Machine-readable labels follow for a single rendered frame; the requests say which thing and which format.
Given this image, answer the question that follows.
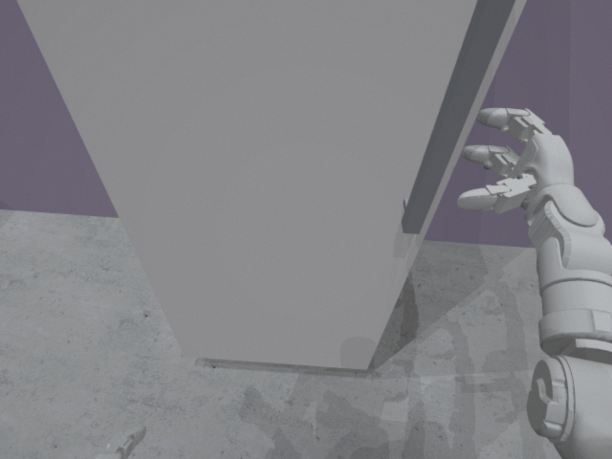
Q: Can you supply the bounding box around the handle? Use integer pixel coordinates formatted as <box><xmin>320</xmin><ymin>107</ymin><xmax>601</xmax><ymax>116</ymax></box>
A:
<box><xmin>402</xmin><ymin>0</ymin><xmax>515</xmax><ymax>234</ymax></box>

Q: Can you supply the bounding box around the robot right upper arm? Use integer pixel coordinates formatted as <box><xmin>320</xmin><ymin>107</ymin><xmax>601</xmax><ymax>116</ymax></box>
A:
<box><xmin>526</xmin><ymin>355</ymin><xmax>612</xmax><ymax>459</ymax></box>

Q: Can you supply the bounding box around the left robot hand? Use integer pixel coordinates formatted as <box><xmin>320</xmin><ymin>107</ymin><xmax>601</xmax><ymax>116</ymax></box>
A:
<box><xmin>96</xmin><ymin>426</ymin><xmax>146</xmax><ymax>459</ymax></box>

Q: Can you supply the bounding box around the right robot forearm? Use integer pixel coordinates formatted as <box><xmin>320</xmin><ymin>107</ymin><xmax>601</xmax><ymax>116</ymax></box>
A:
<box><xmin>524</xmin><ymin>185</ymin><xmax>612</xmax><ymax>365</ymax></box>

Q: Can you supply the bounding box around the right robot hand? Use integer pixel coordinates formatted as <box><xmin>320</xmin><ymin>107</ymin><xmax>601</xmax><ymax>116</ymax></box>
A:
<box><xmin>457</xmin><ymin>108</ymin><xmax>574</xmax><ymax>214</ymax></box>

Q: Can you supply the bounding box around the fridge door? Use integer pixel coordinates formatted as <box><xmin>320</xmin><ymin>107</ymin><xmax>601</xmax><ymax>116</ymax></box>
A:
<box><xmin>17</xmin><ymin>0</ymin><xmax>527</xmax><ymax>370</ymax></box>

